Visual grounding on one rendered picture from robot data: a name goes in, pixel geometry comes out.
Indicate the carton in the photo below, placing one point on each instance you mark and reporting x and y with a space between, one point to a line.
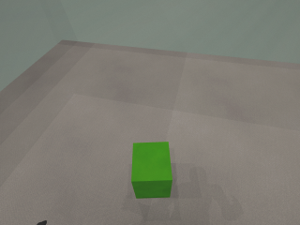
151 172

